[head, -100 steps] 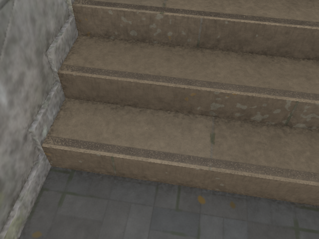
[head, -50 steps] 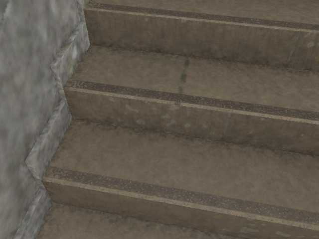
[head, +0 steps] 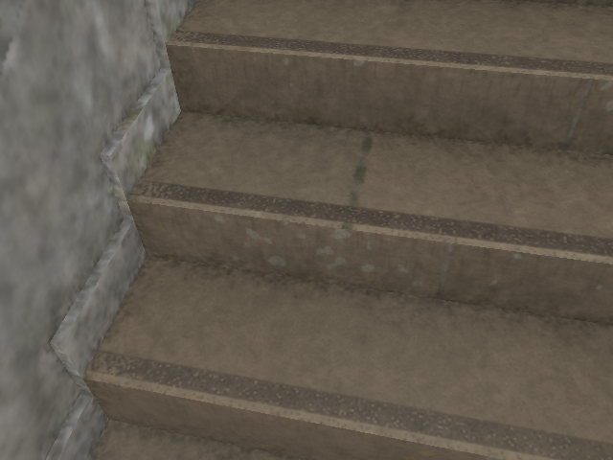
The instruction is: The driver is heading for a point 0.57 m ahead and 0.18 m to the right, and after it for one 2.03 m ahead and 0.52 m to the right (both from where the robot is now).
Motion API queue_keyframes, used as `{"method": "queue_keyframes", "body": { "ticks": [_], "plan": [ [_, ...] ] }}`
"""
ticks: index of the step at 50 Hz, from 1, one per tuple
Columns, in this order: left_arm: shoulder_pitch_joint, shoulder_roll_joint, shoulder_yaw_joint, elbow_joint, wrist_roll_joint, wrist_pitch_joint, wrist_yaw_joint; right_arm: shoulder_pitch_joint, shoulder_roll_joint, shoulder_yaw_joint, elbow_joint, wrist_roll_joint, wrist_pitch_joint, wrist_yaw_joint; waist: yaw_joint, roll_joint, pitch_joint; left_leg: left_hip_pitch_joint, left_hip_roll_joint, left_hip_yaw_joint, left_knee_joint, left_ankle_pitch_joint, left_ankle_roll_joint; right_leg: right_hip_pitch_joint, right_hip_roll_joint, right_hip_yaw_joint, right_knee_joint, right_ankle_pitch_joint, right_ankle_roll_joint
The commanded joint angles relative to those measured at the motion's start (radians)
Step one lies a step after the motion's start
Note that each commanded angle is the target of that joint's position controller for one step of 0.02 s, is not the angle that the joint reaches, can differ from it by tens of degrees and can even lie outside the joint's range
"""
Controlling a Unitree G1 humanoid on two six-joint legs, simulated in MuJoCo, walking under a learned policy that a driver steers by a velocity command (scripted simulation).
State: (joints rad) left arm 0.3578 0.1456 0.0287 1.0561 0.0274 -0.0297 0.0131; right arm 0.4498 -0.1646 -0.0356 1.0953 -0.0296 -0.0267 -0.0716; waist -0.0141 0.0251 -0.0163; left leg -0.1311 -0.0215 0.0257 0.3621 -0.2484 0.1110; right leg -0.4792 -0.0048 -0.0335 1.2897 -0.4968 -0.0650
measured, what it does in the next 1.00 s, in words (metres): climbs: right foot 0.17 m higher, then left foot 0.16 m higher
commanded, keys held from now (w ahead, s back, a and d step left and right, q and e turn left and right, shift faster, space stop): w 0.76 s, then no key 0.24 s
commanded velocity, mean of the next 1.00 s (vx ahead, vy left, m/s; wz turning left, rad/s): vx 0.42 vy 0.00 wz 0.00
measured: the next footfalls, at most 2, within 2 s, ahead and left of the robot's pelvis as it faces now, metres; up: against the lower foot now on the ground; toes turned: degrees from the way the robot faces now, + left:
right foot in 0.28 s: +0.25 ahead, -0.29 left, +0.17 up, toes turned -4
left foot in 0.84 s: +0.58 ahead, -0.13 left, +0.33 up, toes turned +5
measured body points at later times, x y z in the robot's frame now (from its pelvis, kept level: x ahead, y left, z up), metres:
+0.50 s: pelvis +0.19 -0.19 +0.11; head +0.18 -0.23 +0.56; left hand +0.17 +0.04 -0.03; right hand +0.34 -0.42 -0.01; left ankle +0.18 -0.05 -0.37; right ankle +0.21 -0.29 -0.58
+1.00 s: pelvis +0.47 -0.19 +0.25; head +0.49 -0.20 +0.70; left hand +0.53 +0.05 +0.13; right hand +0.58 -0.42 +0.12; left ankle +0.54 -0.13 -0.42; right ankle +0.36 -0.30 -0.26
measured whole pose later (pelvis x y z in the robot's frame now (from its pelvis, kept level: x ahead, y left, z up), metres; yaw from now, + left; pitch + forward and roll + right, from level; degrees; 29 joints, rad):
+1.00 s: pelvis +0.47 -0.19 +0.25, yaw -2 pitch +2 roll +3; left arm 0.33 0.16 0.07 0.86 0.03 -0.11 0.00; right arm 0.15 -0.18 -0.05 0.90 -0.02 -0.04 -0.03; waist 0.02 -0.02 0.00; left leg -0.62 -0.06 0.22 0.95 -0.38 0.14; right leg -0.64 0.02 0.10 1.78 -0.11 -0.09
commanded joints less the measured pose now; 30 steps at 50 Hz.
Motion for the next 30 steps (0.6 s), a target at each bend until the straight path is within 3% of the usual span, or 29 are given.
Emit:
{"method": "queue_keyframes", "body": {
  "ticks": [1, 3, 4, 5, 6, 7, 8, 9, 10, 11, 12, 13, 14, 15, 16, 17, 18, 19, 20, 21, 22, 23, 24, 26, 27, 28, 29, 30],
  "plan": [
    [-0.147, 0.035, 0.015, -0.127, 0.001, -0.036, -0.007, 0.095, -0.097, -0.024, 0.010, -0.014, -0.038, -0.011, -0.027, 0.073, 0.130, 0.131, 0.289, -0.317, -0.200, -0.243, 0.171, -0.429, -0.062, 0.064, 0.270, -0.072, 0.028],
    [-0.232, 0.005, 0.006, -0.184, 0.005, -0.034, -0.007, 0.140, -0.104, -0.025, 0.021, -0.022, -0.050, -0.019, -0.052, 0.068, 0.129, 0.178, 0.317, -0.330, -0.186, -0.199, 0.168, -0.571, -0.084, 0.088, 0.333, -0.140, 0.034],
    [-0.300, -0.007, 0.002, -0.222, 0.004, -0.033, -0.001, 0.179, -0.116, -0.031, 0.033, -0.028, -0.054, -0.018, -0.082, 0.097, 0.130, 0.217, 0.369, -0.382, -0.177, -0.158, 0.201, -0.708, -0.084, 0.113, 0.532, -0.220, 0.028],
    [-0.369, 0.004, 0.002, -0.278, -0.001, -0.026, 0.018, 0.224, -0.156, -0.046, 0.036, -0.027, -0.069, -0.001, -0.102, 0.104, 0.114, 0.280, 0.434, -0.428, -0.167, -0.149, 0.216, -0.866, -0.098, 0.147, 0.704, -0.330, 0.011],
    [-0.472, -0.025, -0.011, -0.353, -0.003, -0.022, 0.033, 0.245, -0.167, -0.053, 0.037, -0.027, -0.079, 0.008, -0.127, 0.109, 0.127, 0.311, 0.472, -0.443, -0.180, -0.213, 0.211, -1.029, -0.114, 0.194, 0.846, -0.444, -0.012],
    [-0.569, -0.034, -0.022, -0.426, -0.003, -0.019, 0.042, 0.238, -0.159, -0.051, 0.035, -0.027, -0.088, 0.015, -0.141, 0.104, 0.150, 0.339, 0.499, -0.431, -0.202, -0.294, 0.179, -1.169, -0.135, 0.220, 0.885, -0.510, -0.032],
    [-0.679, -0.068, -0.050, -0.519, 0.009, -0.015, 0.043, 0.218, -0.146, -0.040, 0.051, -0.013, -0.087, 0.011, -0.140, 0.084, 0.181, 0.263, 0.485, -0.401, -0.233, -0.341, 0.130, -1.212, -0.156, 0.251, 0.885, -0.543, -0.063],
    [-0.704, -0.088, -0.075, -0.587, -0.003, -0.012, 0.034, 0.152, -0.147, -0.031, 0.037, -0.005, -0.077, 0.011, -0.095, 0.050, 0.194, 0.150, 0.429, -0.298, -0.315, -0.443, 0.067, -1.115, -0.176, 0.208, 0.648, -0.507, -0.077],
    [-0.691, -0.075, -0.079, -0.628, -0.016, -0.003, 0.022, 0.103, -0.166, -0.030, 0.028, 0.001, -0.072, 0.005, -0.061, 0.060, 0.206, -0.006, 0.395, -0.237, -0.418, -0.486, 0.048, -0.955, -0.187, 0.165, 0.518, -0.404, -0.077],
    [-0.461, -0.104, -0.101, -0.590, -0.027, 0.013, -0.015, -0.082, -0.181, -0.023, -0.044, 0.044, -0.053, -0.006, 0.092, 0.008, 0.125, -0.404, 0.320, -0.071, -0.552, -0.334, 0.032, -0.308, -0.190, 0.099, 0.123, -0.148, -0.098],
    [-0.272, -0.024, -0.057, -0.498, -0.047, 0.018, -0.029, -0.161, -0.222, -0.029, -0.106, 0.064, -0.054, 0.007, 0.123, -0.057, 0.052, -0.639, 0.236, 0.000, -0.588, -0.024, 0.074, 0.176, -0.070, -0.080, 0.081, 0.023, -0.059],
    [0.048, 0.053, -0.005, -0.366, -0.036, 0.034, -0.009, -0.181, -0.301, -0.045, -0.122, 0.060, -0.073, 0.040, 0.239, -0.028, -0.111, -0.545, 0.209, 0.101, -0.344, 0.625, 0.077, 0.451, 0.017, -0.143, 0.104, 0.107, -0.052],
    [0.334, 0.128, 0.040, -0.267, -0.024, 0.044, 0.012, -0.181, -0.369, -0.065, -0.112, 0.051, -0.080, 0.063, 0.390, 0.010, -0.284, -0.372, 0.190, 0.083, 0.050, 1.081, 0.061, 0.563, 0.097, -0.114, 0.014, 0.058, -0.039],
    [0.435, 0.257, 0.076, -0.227, 0.024, 0.048, 0.030, -0.241, -0.335, -0.070, -0.112, 0.051, -0.082, 0.092, 0.433, -0.125, -0.299, -0.320, 0.131, -0.037, 0.519, 0.725, 0.006, 0.468, 0.062, 0.138, -0.382, -0.096, -0.024],
    [0.366, 0.413, 0.094, -0.208, 0.011, 0.048, 0.063, -0.217, -0.104, -0.039, -0.223, 0.046, -0.083, 0.122, 0.313, -0.610, -0.299, -0.546, -0.145, -0.181, 0.969, -0.076, -0.039, 0.389, -0.268, 0.919, -1.052, -0.352, -0.003],
    [0.138, 0.394, 0.087, -0.250, -0.010, 0.042, 0.060, -0.057, 0.034, -0.022, -0.188, -0.022, -0.076, 0.127, 0.147, -0.456, -0.244, -0.578, -0.148, -0.472, 1.341, -0.015, -0.028, 0.226, -0.336, 1.144, -1.194, -0.680, 0.068],
    [-0.093, 0.326, 0.064, -0.265, -0.018, 0.045, 0.046, -0.053, 0.045, -0.021, -0.220, -0.041, -0.067, 0.131, 0.014, -0.401, -0.083, -0.693, -0.096, -0.340, 1.489, 0.081, -0.026, 0.065, -0.299, 1.078, -1.145, -0.841, 0.069],
    [-0.220, 0.223, 0.041, -0.223, -0.012, 0.039, 0.022, -0.066, 0.053, -0.011, -0.253, -0.051, -0.055, 0.114, -0.082, -0.290, 0.075, -0.786, -0.028, -0.200, 1.499, 0.155, -0.021, -0.047, -0.264, 0.863, -1.000, -0.730, 0.045],
    [-0.246, 0.114, 0.021, -0.185, -0.006, 0.014, 0.003, -0.069, 0.055, 0.000, -0.279, -0.060, -0.051, 0.099, -0.121, -0.240, 0.093, -0.801, -0.002, -0.159, 1.471, 0.233, -0.011, -0.111, -0.231, 0.644, -0.870, -0.524, 0.026],
    [-0.226, 0.012, -0.001, -0.138, -0.003, -0.002, -0.020, -0.077, 0.058, 0.008, -0.288, -0.053, -0.041, 0.094, -0.123, -0.274, 0.063, -0.822, 0.009, -0.126, 1.568, 0.212, 0.003, -0.100, -0.186, 0.485, -0.829, -0.368, 0.017],
    [-0.169, -0.028, -0.007, -0.089, 0.001, -0.021, -0.032, -0.118, 0.055, 0.011, -0.311, -0.032, -0.026, 0.093, -0.111, -0.231, 0.056, -0.860, 0.009, -0.119, 1.612, 0.197, 0.013, -0.082, -0.177, 0.399, -0.826, -0.272, 0.008],
    [-0.089, -0.003, 0.005, -0.028, 0.001, -0.041, -0.046, -0.185, 0.070, 0.023, -0.348, -0.021, -0.014, 0.085, -0.086, -0.203, 0.065, -0.933, 0.011, -0.114, 1.642, 0.167, 0.023, -0.016, -0.163, 0.330, -0.850, -0.190, -0.001],
    [-0.034, -0.008, 0.007, 0.007, -0.009, -0.054, -0.050, -0.246, 0.089, 0.035, -0.386, -0.013, -0.008, 0.077, -0.072, -0.156, 0.089, -0.998, 0.011, -0.140, 1.640, 0.161, 0.027, 0.006, -0.171, 0.320, -0.878, -0.088, -0.002],
    [-0.023, 0.021, 0.012, 0.003, -0.007, -0.065, -0.041, -0.318, 0.056, 0.038, -0.416, -0.001, -0.009, 0.080, -0.064, -0.065, 0.110, -0.980, 0.004, -0.100, 1.490, 0.200, 0.007, -0.021, -0.172, 0.257, -0.952, 0.051, -0.034],
    [-0.006, 0.019, 0.008, 0.003, -0.006, -0.069, -0.035, -0.311, 0.035, 0.030, -0.398, 0.009, -0.006, 0.082, -0.054, -0.026, 0.089, -0.958, -0.019, -0.063, 1.469, 0.237, -0.002, -0.013, -0.163, 0.209, -0.971, 0.110, -0.044],
    [0.068, 0.023, 0.006, 0.019, 0.002, -0.073, -0.029, -0.331, 0.055, 0.032, -0.387, 0.020, -0.005, 0.072, -0.019, -0.064, 0.059, -1.042, -0.043, -0.028, 1.670, 0.186, -0.003, 0.080, -0.210, 0.246, -0.992, 0.183, -0.096],
    [0.096, 0.046, 0.008, 0.021, -0.005, -0.079, -0.024, -0.347, 0.070, 0.038, -0.408, 0.016, -0.009, 0.064, -0.027, -0.046, 0.069, -1.119, -0.019, -0.056, 1.689, 0.136, -0.001, 0.142, -0.221, 0.239, -1.010, 0.143, -0.100],
    [0.129, 0.070, 0.013, 0.032, 0.001, -0.088, -0.026, -0.425, 0.100, 0.048, -0.437, 0.015, -0.014, 0.054, 0.004, -0.077, 0.074, -1.245, -0.040, -0.046, 1.825, 0.038, 0.022, 0.232, -0.237, 0.254, -1.047, 0.127, -0.121]
  ]
}}
Velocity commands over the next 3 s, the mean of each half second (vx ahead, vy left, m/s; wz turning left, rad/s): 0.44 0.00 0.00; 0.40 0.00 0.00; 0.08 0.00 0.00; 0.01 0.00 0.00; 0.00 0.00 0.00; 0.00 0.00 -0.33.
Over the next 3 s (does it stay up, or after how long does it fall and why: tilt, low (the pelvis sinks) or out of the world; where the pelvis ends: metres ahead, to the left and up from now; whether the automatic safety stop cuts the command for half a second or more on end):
stays up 0.70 -0.07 0.33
